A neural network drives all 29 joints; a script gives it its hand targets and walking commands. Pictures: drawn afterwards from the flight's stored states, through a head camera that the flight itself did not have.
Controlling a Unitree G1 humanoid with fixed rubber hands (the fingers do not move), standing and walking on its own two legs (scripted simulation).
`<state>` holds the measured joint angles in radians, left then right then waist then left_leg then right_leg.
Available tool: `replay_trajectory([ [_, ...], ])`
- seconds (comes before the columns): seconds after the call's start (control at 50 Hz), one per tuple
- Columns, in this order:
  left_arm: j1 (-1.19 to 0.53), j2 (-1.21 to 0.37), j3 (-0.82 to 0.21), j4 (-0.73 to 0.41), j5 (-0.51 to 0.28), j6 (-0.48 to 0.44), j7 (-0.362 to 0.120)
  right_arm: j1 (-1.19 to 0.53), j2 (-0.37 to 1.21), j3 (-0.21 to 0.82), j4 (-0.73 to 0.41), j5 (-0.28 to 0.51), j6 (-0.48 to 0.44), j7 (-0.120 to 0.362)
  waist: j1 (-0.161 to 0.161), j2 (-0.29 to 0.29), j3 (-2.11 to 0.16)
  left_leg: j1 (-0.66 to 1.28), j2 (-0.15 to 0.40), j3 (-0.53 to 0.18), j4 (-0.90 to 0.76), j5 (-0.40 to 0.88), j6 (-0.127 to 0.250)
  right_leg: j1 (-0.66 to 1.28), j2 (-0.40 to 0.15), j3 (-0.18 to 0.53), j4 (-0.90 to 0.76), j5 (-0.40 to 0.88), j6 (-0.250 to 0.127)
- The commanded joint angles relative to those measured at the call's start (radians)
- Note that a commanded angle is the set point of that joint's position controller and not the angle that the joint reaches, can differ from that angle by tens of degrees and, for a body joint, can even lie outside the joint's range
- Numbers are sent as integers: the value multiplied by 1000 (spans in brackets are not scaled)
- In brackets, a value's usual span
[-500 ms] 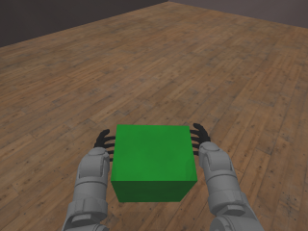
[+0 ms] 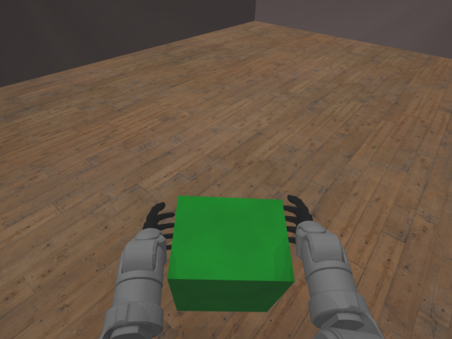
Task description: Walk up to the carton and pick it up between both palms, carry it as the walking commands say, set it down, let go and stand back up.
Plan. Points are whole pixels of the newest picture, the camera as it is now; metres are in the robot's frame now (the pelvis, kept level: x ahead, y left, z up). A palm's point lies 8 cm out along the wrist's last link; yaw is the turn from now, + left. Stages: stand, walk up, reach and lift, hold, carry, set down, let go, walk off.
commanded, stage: reach and lift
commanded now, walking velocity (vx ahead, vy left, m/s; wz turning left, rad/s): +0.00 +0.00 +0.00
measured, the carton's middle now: (226, 258) +0.31 +0.01 -0.02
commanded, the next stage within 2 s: hold in 0.46 s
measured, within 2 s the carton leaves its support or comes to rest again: neither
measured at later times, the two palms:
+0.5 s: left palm (153, 247) +0.29 +0.15 +0.04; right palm (303, 227) +0.32 -0.14 +0.06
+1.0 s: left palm (154, 254) +0.28 +0.15 +0.04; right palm (308, 238) +0.30 -0.14 +0.06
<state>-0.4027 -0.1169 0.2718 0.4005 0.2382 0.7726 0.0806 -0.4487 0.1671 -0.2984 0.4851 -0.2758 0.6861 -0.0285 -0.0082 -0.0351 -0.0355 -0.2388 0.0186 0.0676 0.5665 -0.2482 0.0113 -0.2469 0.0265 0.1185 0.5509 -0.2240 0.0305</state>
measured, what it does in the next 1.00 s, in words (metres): stands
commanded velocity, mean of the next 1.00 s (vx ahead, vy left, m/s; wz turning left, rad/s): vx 0.00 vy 0.00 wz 0.00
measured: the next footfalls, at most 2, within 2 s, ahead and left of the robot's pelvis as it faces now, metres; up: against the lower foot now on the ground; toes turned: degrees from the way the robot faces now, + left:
none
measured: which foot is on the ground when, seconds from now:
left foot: down 0.00-1.00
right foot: down 0.00-1.00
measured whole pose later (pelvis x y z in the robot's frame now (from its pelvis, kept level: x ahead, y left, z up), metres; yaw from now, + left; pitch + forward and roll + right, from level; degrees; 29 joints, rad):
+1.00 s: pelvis +0.00 +0.00 +0.00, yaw +0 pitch -6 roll +0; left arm -0.29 -0.15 0.27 0.32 0.24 0.80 0.06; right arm -0.38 0.19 -0.28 0.40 -0.28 0.71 -0.02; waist -0.02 -0.01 -0.03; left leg -0.21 0.02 0.07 0.54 -0.23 0.01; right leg -0.23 0.03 0.12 0.54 -0.22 0.03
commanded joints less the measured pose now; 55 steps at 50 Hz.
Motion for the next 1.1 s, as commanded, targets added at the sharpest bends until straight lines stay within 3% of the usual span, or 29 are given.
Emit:
replay_trajectory([
  [0.0,-815,-1180,-585,-52,-317,-66,-340,-618,962,417,-49,243,-30,325,-51,193,-333,131,-45,-170,-236,-141,-59,129,45,-79,-108,13,-69],
  [0.04,-792,-1153,-542,-36,-290,-76,-337,-637,967,442,-53,248,-28,330,-30,179,-280,81,-37,-177,-256,-211,-44,155,39,-87,-95,-2,-60],
  [0.08,-753,-1171,-536,-18,-295,-80,-341,-715,962,492,-149,274,-35,335,-6,129,-336,142,-44,-174,-231,-110,-45,128,46,-81,-104,11,-57],
  [0.1,-723,-1160,-544,-41,-284,-83,-336,-697,1003,531,-162,303,-31,339,33,119,-348,154,-55,-169,-218,-55,-42,117,41,-73,-113,18,-51],
  [0.18,-798,-1133,-606,-181,-349,-95,-335,-664,1102,616,-201,363,-17,330,48,59,-480,236,-73,-136,-164,89,-29,129,43,-63,-111,76,-37],
  [0.2,-810,-1120,-626,-214,-349,-93,-332,-579,1089,573,-122,334,-7,329,17,76,-462,269,-62,-148,-176,121,-36,91,42,-66,-117,95,-42],
  [0.22,-764,-1114,-606,-176,-340,-84,-333,-592,1093,602,-159,340,0,327,34,39,-436,252,-73,-137,-168,121,-25,102,43,-64,-123,96,-35],
  [0.24,-744,-1134,-653,-209,-352,-81,-331,-525,1083,590,-143,331,3,323,15,67,-456,304,-56,-160,-170,219,-40,73,44,-60,-119,157,-39],
  [0.26,-731,-1140,-656,-204,-372,-76,-334,-531,1070,607,-171,343,3,321,11,32,-480,318,-41,-169,-167,224,-42,91,43,-60,-115,169,-38],
  [0.3,-725,-1128,-687,-257,-363,-65,-336,-416,1072,563,-117,298,13,309,-24,101,-447,299,-59,-152,-175,249,-54,114,46,-57,-125,220,-44],
  [0.32,-717,-1102,-681,-267,-343,-59,-330,-411,1077,556,-130,291,19,308,-4,88,-443,281,-74,-147,-177,272,-47,130,52,-59,-130,231,-39],
  [0.34,-675,-1119,-683,-257,-353,-49,-329,-358,1040,533,-114,269,24,307,-39,95,-414,302,-64,-147,-187,311,-55,124,55,-65,-137,242,-43],
  [0.36,-705,-1121,-693,-255,-361,-45,-339,-397,1056,550,-142,282,21,302,-29,111,-409,260,-74,-141,-183,214,-50,125,50,-61,-142,185,-46],
  [0.38,-727,-1116,-718,-267,-362,-43,-332,-357,1027,524,-103,254,23,300,-51,130,-407,275,-64,-148,-185,222,-62,115,52,-61,-137,195,-55],
  [0.42,-740,-1103,-712,-294,-375,-47,-334,-347,1030,519,-100,245,23,298,-53,80,-376,268,-50,-165,-189,196,-63,97,47,-55,-140,162,-52],
  [0.48,-671,-1135,-716,-265,-382,-40,-341,-358,1009,544,-172,255,20,298,-60,104,-350,224,-63,-143,-208,133,-54,144,50,-67,-146,143,-57],
  [0.5,-673,-1114,-695,-235,-368,-33,-338,-353,1023,531,-124,244,31,297,-61,71,-298,199,-65,-143,-210,61,-47,131,48,-67,-149,95,-60],
  [0.6,-696,-1118,-740,-319,-386,-56,-330,-412,1042,623,-226,305,13,300,-34,116,-362,234,-70,-155,-193,126,-42,125,46,-52,-127,145,-60],
  [0.72,-698,-1075,-678,-245,-339,-58,-325,-458,1053,627,-186,309,20,310,15,59,-337,189,-68,-152,-206,-26,-26,100,40,-58,-126,5,-53],
  [0.78,-705,-1086,-707,-268,-344,-56,-320,-450,1047,623,-195,307,23,313,6,70,-326,211,-70,-153,-200,-11,-25,75,39,-54,-132,7,-54],
  [0.82,-698,-1083,-698,-255,-340,-49,-323,-380,1026,574,-123,275,32,315,-27,107,-263,157,-55,-162,-234,-68,-34,93,42,-66,-131,-4,-56],
  [0.86,-712,-1089,-680,-223,-351,-54,-333,-456,1028,597,-186,286,19,309,-12,59,-281,138,-51,-170,-222,-86,-23,109,38,-59,-125,-21,-55],
  [0.88,-761,-1091,-715,-254,-379,-63,-331,-419,1034,591,-159,277,14,310,-36,58,-320,174,-48,-174,-218,-60,-30,100,38,-50,-131,-6,-63],
  [0.9,-773,-1104,-718,-269,-374,-64,-334,-419,1036,576,-149,267,14,306,-43,97,-310,149,-54,-163,-216,-60,-33,110,38,-61,-125,6,-62],
  [0.96,-772,-1079,-721,-286,-364,-61,-332,-388,1045,573,-126,262,18,302,-41,69,-309,185,-60,-163,-210,-40,-29,89,37,-57,-130,-1,-67],
  [1.0,-756,-1099,-722,-269,-362,-62,-333,-397,1021,554,-140,258,10,300,-58,105,-279,142,-50,-164,-227,-77,-31,114,40,-69,-126,4,-65],
  [1.04,-764,-1124,-763,-315,-400,-73,-334,-445,1027,606,-235,277,-2,297,-58,63,-366,199,-49,-175,-199,-3,-36,118,40,-53,-116,48,-61],
  [1.06,-706,-1126,-737,-275,-381,-58,-331,-399,1023,595,-212,273,13,294,-50,96,-323,174,-45,-174,-218,17,-36,128,42,-61,-119,70,-58],
  [1.08,-722,-1107,-734,-278,-376,-60,-331,-405,1038,599,-204,272,11,294,-36,66,-323,160,-63,-162,-212,-2,-29,129,40,-56,-128,48,-58],
])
